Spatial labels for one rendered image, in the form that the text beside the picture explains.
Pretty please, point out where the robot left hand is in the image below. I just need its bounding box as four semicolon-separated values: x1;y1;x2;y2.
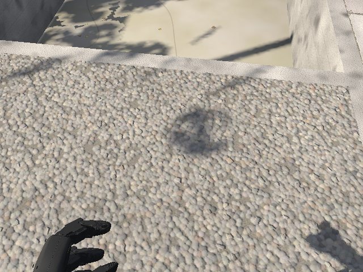
32;218;118;272

